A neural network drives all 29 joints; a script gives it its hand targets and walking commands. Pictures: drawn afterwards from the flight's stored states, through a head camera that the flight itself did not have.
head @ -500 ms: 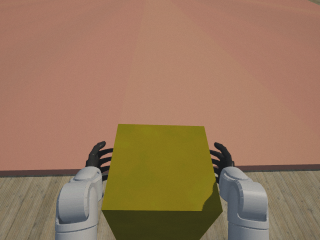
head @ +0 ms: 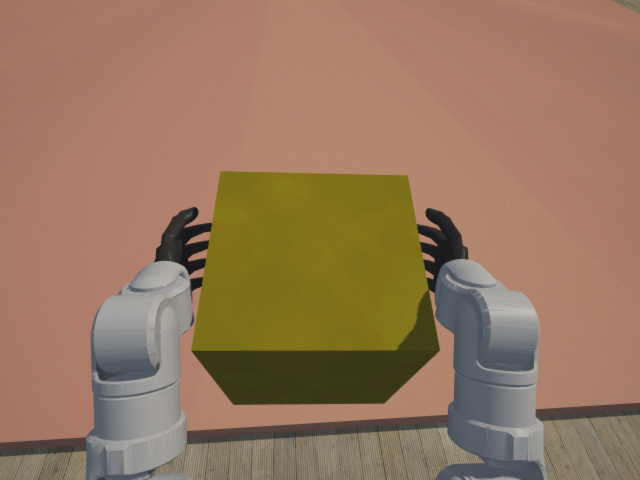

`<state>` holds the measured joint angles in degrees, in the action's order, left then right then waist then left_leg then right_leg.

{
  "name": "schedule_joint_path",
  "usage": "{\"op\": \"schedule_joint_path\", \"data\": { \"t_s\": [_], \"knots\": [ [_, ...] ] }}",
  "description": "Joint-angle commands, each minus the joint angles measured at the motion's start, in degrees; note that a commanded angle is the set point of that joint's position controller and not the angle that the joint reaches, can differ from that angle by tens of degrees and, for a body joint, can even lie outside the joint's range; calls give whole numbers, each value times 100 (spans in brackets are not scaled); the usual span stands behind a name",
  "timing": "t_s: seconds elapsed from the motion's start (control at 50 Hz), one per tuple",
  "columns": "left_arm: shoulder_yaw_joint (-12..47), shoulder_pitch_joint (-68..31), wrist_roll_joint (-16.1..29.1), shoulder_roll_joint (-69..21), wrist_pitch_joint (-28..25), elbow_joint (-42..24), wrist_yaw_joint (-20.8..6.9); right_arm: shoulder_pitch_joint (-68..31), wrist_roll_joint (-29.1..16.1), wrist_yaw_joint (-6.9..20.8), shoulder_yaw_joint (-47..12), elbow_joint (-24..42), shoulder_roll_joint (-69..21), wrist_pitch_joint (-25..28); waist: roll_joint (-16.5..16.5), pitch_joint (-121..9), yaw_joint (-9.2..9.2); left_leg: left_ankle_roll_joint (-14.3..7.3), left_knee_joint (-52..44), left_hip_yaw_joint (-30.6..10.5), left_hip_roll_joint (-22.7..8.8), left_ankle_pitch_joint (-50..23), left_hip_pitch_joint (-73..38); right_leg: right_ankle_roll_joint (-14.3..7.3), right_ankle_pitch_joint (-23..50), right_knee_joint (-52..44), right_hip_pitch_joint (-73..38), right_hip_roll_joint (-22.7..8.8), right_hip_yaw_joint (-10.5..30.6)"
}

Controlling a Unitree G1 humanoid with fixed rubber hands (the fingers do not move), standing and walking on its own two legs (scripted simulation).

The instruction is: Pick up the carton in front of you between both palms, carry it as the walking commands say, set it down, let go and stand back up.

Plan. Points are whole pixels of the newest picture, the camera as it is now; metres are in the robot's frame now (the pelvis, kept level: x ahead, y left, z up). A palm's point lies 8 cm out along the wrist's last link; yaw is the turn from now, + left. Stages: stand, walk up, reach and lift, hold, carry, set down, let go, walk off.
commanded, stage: carry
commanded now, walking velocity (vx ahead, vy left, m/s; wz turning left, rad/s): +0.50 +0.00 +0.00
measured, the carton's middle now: (312, 301) +0.33 +0.00 +0.07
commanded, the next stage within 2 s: none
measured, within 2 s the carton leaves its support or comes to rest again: neither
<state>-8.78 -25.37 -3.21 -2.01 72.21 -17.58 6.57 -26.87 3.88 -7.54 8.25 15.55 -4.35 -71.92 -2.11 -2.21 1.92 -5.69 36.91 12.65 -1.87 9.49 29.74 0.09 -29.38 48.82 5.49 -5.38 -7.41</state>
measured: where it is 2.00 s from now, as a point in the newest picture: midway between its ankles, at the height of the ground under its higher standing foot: (291, 214)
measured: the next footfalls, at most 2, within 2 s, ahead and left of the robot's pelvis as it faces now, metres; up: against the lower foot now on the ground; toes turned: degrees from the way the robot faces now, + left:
right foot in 0.32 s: +0.32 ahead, -0.11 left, +0.00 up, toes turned -5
left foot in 0.70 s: +0.69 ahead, +0.07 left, +0.07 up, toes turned +2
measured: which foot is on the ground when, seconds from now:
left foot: down 0.00-0.42, up 0.44-0.68, down 0.70-1.00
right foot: up 0.00-0.30, down 0.32-0.72, up 0.74-1.00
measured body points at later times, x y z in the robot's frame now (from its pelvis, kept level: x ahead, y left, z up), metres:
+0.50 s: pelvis +0.32 -0.02 +0.02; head +0.40 -0.02 +0.46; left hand +0.73 +0.15 +0.15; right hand +0.75 -0.16 +0.15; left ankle +0.17 +0.09 -0.58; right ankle +0.28 -0.10 -0.71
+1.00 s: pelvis +0.69 +0.03 +0.09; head +0.78 +0.01 +0.53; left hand +1.13 +0.10 +0.24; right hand +1.07 -0.20 +0.24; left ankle +0.65 +0.07 -0.65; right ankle +0.75 -0.10 -0.58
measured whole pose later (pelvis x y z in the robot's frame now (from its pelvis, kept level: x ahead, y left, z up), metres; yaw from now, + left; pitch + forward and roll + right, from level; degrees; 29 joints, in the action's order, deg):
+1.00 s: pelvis +0.69 +0.03 +0.09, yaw -2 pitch +6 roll -2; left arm -19.6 -50.1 -7.4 -2.3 74.6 -6.0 6.4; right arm -50.6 0.4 -10.0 16.2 1.9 -0.2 -73.0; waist 2.9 5.9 9.6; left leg -7.0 28.7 4.7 3.2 18.3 16.7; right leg -2.5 -19.6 57.7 40.7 1.3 -1.6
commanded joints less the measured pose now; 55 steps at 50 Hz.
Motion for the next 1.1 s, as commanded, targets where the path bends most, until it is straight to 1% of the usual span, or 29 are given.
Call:
{"op": "schedule_joint_path", "data": {
  "t_s": [0.0,0.04,0.08,0.12,0.2,0.32,0.34,0.36,0.38,0.4,0.42,0.44,0.46,0.48,0.5,0.54,0.58,0.62,0.64,0.66,0.68,0.7,0.72,0.74,0.78,0.84,0.94,1.02,1.08],
  "knots": [
    [3684,-4426,2427,-4162,256,89,-1123,-4082,-2656,1261,-3580,79,-3867,-237,1710,-2320,255,-959,-1946,-3889,-1930,265,-4262,-280,214,3345,3469,458,738],
    [3462,-4919,2425,-4432,289,457,-1064,-4898,-2920,1280,-3563,-16,-4338,-280,530,-2339,169,-690,-1568,-2881,-1674,-931,-3776,-385,756,2998,3554,105,886],
    [3296,-5346,2393,-4712,312,752,-1024,-5585,-3055,1302,-3473,-197,-4674,-290,653,-2518,60,-513,-1647,-2306,-1528,-1051,-3528,-307,1050,2458,3301,13,839],
    [3182,-5740,2352,-4913,320,1024,-980,-6064,-3091,1319,-3319,-438,-4891,-305,783,-2515,27,-581,-1679,-2038,-1460,-1165,-3533,-244,1139,2080,3450,54,689],
    [2901,-6223,2225,-5138,358,1591,-923,-6466,-2929,1318,-2934,-1057,-5066,-391,841,-2327,144,-690,-1512,-1540,-1268,-1905,-3886,-156,1448,893,3990,91,410],
    [2559,-6401,2082,-5461,429,2214,-1048,-6505,-2524,1332,-2532,-1740,-5305,-446,1111,-2149,272,-508,-763,-1078,-1125,-3563,-4518,-324,1994,-439,3939,418,-63],
    [2516,-6518,2028,-5511,405,2339,-1051,-6750,-2543,1348,-2580,-1718,-5470,-463,724,-2105,278,-297,-165,-793,-700,-4922,-4940,-321,1672,-645,3931,952,-620],
    [2499,-6478,2019,-5597,400,2460,-1078,-6833,-2525,1347,-2565,-1762,-5533,-454,644,-2329,188,-83,682,-660,-570,-5687,-4451,-357,1979,-1546,2725,1166,-731],
    [2510,-6406,2059,-5695,371,2458,-1105,-6842,-2533,1341,-2586,-1721,-5567,-420,504,-2679,-361,118,1768,-438,-520,-5398,-3651,-394,3354,-2923,948,1086,-608],
    [2525,-6288,2113,-5726,336,2391,-1114,-6947,-2546,1336,-2644,-1635,-5597,-359,454,-2580,-1007,259,2869,-516,-455,-3937,-1861,-383,4241,-3423,-1021,494,-143],
    [2482,-6283,2164,-5749,292,2340,-1102,-6766,-2511,1333,-2667,-1656,-5696,-365,-1172,-2876,-634,370,3827,-762,180,1770,1055,-799,9025,-1679,-3774,-869,1576],
    [2437,-6275,2129,-5607,284,2241,-1079,-6641,-2474,1291,-2546,-1781,-5668,-364,-1704,-3360,-932,357,5272,-1086,561,2722,2582,-1517,11295,-960,-5067,-1567,2359],
    [2477,-6397,2126,-5613,243,1932,-1061,-6606,-2374,1225,-2480,-1690,-5675,-344,-1106,-3666,-1198,293,5933,-1419,483,2380,3193,-1919,9328,-1305,-5089,-1687,2840],
    [2611,-6778,2288,-5773,190,1393,-1054,-6811,-2322,1172,-2539,-1333,-5642,-317,-507,-3373,-1235,225,5897,-1587,265,2282,3458,-1748,7001,-1632,-4576,-1597,2888],
    [2806,-7164,2494,-5897,170,894,-1054,-6888,-2242,1099,-2559,-1071,-5571,-286,-357,-2954,-1091,172,5714,-1524,237,2365,3920,-1453,6274,-1701,-4424,-1385,2726],
    [3100,-7374,2796,-5885,163,237,-1076,-6529,-1940,917,-2512,-770,-5155,-212,-137,-2674,-1042,31,5637,-1126,207,2654,4087,-1277,6052,-1821,-3959,-1156,2229],
    [3233,-7204,2963,-5733,180,47,-1126,-6108,-1549,756,-2436,-703,-4708,-164,-339,-2575,-893,-42,4613,-703,134,2534,3398,-1065,5889,-2194,-3126,-835,1637],
    [3330,-7009,3000,-5615,215,190,-1232,-5775,-1282,678,-2421,-802,-4405,-170,-486,-2285,-558,-1,1646,-321,342,1203,1019,-773,6365,-2620,-1235,-260,640],
    [3346,-6777,3001,-5606,233,407,-1286,-5605,-1242,686,-2520,-901,-4400,-187,-1059,-2554,-329,-46,1431,279,845,685,-283,-791,8178,-2276,-639,-262,390],
    [3375,-6659,2962,-5604,229,562,-1341,-5552,-1276,728,-2656,-970,-4443,-180,-1315,-3031,115,-50,913,223,962,34,-1585,-680,8874,-1397,-375,-333,334],
    [3412,-6610,2924,-5560,219,709,-1392,-5494,-1396,799,-2797,-963,-4541,-142,-788,-3540,736,12,-103,93,913,-832,-3035,-470,8232,-5,-29,-186,86],
    [3489,-6672,2835,-5637,190,805,-1430,-5664,-1646,896,-2938,-879,-4750,-97,183,-3510,864,-117,-531,-962,296,-1776,-4236,-408,4333,1354,1210,285,312],
    [3493,-6609,2804,-5584,227,859,-1462,-5678,-1820,981,-3035,-1010,-4868,-48,2384,-4420,511,-1192,-615,-4376,-1606,-4980,-5288,-121,481,3743,2252,1304,748],
    [3348,-6356,2618,-5440,234,1121,-1415,-5649,-1983,1060,-3135,-1074,-5039,-103,1939,-4978,478,-1692,-337,-4752,-1793,-4885,-5551,-278,426,4964,2471,1179,1760],
    [3131,-6454,2340,-5343,216,843,-1298,-6255,-2485,1209,-3412,-616,-5519,-91,938,-4036,387,-1323,-523,-4319,-1489,-2929,-4883,-302,378,4889,3476,868,1418],
    [2735,-6179,1770,-5069,177,854,-1069,-7015,-3149,1325,-3741,-128,-5863,-134,277,-3070,408,-945,-720,-3490,-1081,-2350,-4384,-306,255,3521,4045,633,1015],
    [2361,-5620,1162,-4557,154,1480,-897,-7174,-3415,1425,-3589,-513,-5780,-196,487,-2900,483,-882,-782,-2798,-1054,-4437,-4506,-240,833,780,3899,615,650],
    [2145,-5672,929,-4341,219,2100,-826,-6941,-3287,1551,-3197,-1522,-5674,-265,924,-2497,461,-537,-767,-1762,-606,-4652,-3673,-323,2382,-1211,2717,985,-41],
    [2163,-6001,1144,-4500,336,2464,-899,-6851,-3104,1601,-2833,-2187,-5640,-304,1042,-2531,-1,-21,-42,-1217,-533,-4842,-2890,-519,3509,-2452,729,1045,-276]
  ]
}}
